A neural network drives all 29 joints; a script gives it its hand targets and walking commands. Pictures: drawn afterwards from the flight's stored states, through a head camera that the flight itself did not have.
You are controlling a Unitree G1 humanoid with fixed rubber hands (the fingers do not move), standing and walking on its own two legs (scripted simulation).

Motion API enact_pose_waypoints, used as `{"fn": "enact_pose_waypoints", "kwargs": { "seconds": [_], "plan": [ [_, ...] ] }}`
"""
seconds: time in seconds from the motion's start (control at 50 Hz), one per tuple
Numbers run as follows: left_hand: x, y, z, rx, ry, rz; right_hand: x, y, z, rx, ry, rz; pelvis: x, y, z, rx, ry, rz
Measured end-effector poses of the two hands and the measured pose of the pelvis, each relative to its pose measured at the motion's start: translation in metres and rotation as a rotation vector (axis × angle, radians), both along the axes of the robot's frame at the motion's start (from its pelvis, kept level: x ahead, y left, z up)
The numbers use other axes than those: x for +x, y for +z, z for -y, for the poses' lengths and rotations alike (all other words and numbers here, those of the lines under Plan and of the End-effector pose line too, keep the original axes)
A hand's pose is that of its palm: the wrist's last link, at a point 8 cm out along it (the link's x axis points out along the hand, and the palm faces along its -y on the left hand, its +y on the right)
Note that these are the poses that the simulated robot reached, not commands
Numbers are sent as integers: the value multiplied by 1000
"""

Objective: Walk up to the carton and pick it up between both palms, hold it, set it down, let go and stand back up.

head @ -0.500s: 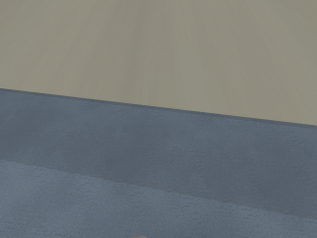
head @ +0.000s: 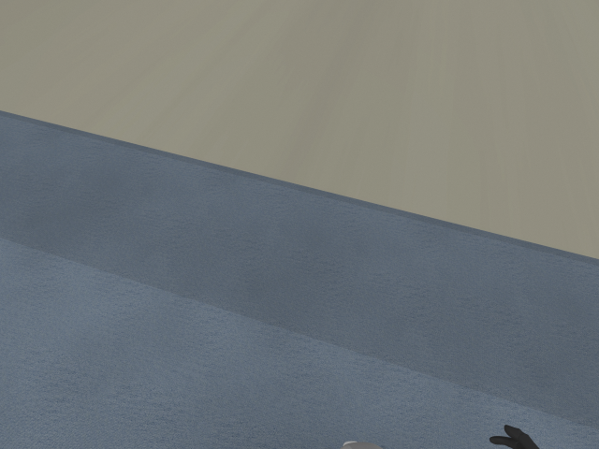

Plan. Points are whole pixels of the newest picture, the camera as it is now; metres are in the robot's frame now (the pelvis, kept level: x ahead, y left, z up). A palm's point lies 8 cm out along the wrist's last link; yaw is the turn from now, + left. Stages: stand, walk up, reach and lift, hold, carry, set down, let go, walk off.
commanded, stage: walk up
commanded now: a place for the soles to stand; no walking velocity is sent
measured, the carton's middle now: out of the picture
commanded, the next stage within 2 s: none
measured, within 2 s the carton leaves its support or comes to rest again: neither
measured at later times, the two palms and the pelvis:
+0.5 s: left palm out of the picture +0.00 +0.45 -0.09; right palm out of the picture +0.11 -0.17 -0.11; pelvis -0.03 +0.11 -0.01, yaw +6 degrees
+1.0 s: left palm out of the picture -0.07 +0.59 -0.07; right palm out of the picture +0.09 -0.01 -0.12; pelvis -0.09 +0.24 -0.01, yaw +13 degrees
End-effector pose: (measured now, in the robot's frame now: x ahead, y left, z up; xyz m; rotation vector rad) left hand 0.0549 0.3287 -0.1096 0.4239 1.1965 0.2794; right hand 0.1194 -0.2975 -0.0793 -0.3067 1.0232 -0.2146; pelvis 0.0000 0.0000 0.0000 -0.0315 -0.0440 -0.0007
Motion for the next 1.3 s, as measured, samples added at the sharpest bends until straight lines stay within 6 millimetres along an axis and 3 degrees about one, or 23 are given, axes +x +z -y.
{"fn": "enact_pose_waypoints", "kwargs": {
  "seconds": [0.14,0.28,0.34,0.42,0.5,0.56,0.62,0.7,0.9,0.98,1.08,1.2,1.3],
  "plan": [
    [-36,19,-34,53,24,-41,-2,-10,-33,48,14,20,-10,3,-25,1,9,1],
    [-92,27,-63,104,105,-97,-8,-24,-58,64,60,-5,-25,-2,-45,23,53,0],
    [-90,27,-71,93,110,-65,-13,-25,-73,82,71,-17,-28,-1,-58,24,64,2],
    [-69,26,-88,73,105,22,-17,-28,-98,96,87,-40,-30,-1,-83,23,83,-10],
    [-52,20,-118,53,100,94,-13,-28,-132,87,123,-60,-32,-5,-114,1,111,-24],
    [-49,4,-149,23,99,109,-9,-26,-160,46,139,-63,-33,-14,-143,-19,128,-32],
    [-54,-5,-171,-13,100,98,-14,-15,-184,15,160,-80,-37,-10,-167,-5,140,-30],
    [-58,-1,-191,-33,93,91,-20,-1,-204,-22,154,-85,-44,0,-190,-20,150,-33],
    [-102,24,-247,57,148,100,-15,-26,-268,40,234,-36,-68,-5,-234,22,217,-5],
    [-120,35,-258,92,158,94,-24,-36,-282,73,247,-36,-81,-6,-241,26,227,-3],
    [-148,38,-259,119,178,87,-40,-46,-284,89,268,-51,-100,-10,-238,54,247,-12],
    [-186,42,-254,110,231,96,-55,-39,-288,91,303,-56,-123,-3,-241,71,288,8],
    [-208,44,-264,105,268,131,-67,-39,-302,97,335,-72,-139,-3,-256,72,328,-1]
  ]
}}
